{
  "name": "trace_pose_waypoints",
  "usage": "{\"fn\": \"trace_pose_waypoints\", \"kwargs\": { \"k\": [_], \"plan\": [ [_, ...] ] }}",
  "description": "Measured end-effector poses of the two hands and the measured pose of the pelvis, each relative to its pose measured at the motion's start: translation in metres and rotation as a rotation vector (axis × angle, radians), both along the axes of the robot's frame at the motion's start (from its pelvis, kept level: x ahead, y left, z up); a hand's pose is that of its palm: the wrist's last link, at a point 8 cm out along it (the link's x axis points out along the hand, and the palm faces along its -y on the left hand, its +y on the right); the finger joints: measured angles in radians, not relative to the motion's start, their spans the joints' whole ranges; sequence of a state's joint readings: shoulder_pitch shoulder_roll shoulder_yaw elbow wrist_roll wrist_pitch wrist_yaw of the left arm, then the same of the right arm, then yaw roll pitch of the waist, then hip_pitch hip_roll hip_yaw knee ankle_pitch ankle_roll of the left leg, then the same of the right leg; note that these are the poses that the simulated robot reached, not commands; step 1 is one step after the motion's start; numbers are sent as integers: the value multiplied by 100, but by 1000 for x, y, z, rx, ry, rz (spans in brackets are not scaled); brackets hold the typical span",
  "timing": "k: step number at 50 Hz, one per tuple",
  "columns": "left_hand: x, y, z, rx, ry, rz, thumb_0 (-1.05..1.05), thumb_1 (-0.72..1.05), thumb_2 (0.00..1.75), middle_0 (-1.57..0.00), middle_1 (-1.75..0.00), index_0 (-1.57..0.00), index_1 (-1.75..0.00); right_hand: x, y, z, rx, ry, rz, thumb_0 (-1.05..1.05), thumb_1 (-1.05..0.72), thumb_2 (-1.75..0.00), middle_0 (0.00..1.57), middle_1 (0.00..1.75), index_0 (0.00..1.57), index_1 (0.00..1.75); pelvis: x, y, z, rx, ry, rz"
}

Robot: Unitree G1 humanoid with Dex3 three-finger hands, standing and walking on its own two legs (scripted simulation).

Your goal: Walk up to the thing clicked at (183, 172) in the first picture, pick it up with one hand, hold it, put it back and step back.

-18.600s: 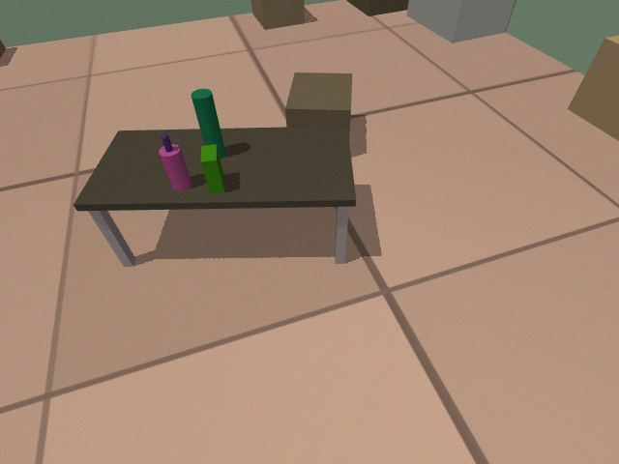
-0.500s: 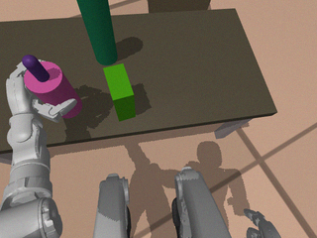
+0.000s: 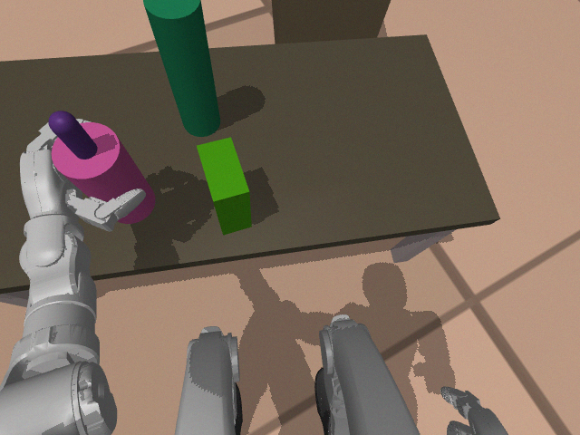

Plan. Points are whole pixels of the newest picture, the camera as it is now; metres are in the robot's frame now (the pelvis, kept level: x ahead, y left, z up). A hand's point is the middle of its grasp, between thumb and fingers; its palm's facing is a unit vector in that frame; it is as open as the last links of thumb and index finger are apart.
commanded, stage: settle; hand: left
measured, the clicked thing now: (102, 168) +0.46 +0.22 +0.02
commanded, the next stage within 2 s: lift in 0.12 s
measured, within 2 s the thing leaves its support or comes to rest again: neither
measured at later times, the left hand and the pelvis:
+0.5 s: hand (96, 168) +0.45 +0.22 +0.03, palm faces +0.17 -0.99 -0.03, open 10.3 cm; pelvis +0.00 +0.00 +0.03, yaw +0 degrees
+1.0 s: hand (51, 147) +0.41 +0.20 +0.15, palm faces +0.18 -0.98 -0.03, open 10.3 cm; pelvis +0.02 +0.00 +0.12, yaw +2 degrees
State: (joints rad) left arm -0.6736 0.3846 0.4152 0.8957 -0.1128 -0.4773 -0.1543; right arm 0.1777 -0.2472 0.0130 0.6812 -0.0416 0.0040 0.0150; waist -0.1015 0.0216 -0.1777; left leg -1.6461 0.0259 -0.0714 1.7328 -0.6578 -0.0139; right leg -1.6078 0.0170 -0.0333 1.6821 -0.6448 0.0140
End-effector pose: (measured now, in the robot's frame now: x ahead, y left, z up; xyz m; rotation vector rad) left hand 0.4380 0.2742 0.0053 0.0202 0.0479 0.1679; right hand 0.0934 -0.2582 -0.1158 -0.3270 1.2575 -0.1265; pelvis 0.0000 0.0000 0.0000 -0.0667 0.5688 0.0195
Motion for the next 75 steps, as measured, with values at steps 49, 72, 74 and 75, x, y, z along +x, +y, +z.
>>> {"fn": "trace_pose_waypoints", "kwargs": {
  "k": [49, 72, 74, 75],
  "plan": [
    [-58, -23, 142, 5, -23, 16, -3, -61, 116, -73, -120, -79, -123, 49, 9, 122, 39, -183, -8, 0, -93, -91, 20, 30, 20, 30, 24, -2, 115, 19, -211, 28],
    [-84, -35, 194, -2, -27, -3, -3, -61, 116, -73, -119, -79, -123, 68, 21, 170, 74, -254, 18, 1, -93, -90, 20, 30, 20, 30, 36, -2, 159, 39, -333, 36],
    [-84, -36, 197, -4, -26, -4, -3, -61, 116, -73, -119, -79, -123, 69, 22, 173, 77, -258, 17, 1, -93, -90, 20, 30, 20, 30, 37, -2, 162, 41, -341, 35],
    [-85, -36, 198, -5, -25, -4, -3, -61, 116, -73, -119, -79, -123, 70, 22, 174, 78, -260, 17, 1, -93, -90, 20, 30, 20, 30, 37, -2, 163, 41, -345, 35]
  ]
}}
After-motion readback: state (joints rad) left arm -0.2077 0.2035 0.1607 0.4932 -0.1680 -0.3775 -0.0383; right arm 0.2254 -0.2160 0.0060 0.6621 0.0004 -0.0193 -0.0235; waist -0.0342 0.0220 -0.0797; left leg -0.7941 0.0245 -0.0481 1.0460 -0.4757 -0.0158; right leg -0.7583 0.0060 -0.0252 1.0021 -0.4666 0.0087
